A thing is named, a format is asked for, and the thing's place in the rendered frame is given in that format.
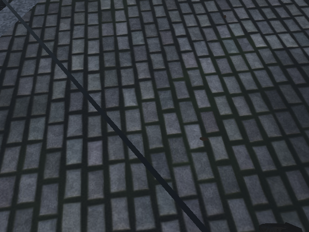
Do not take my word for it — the robot right hand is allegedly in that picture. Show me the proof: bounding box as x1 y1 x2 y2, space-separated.
259 222 303 232

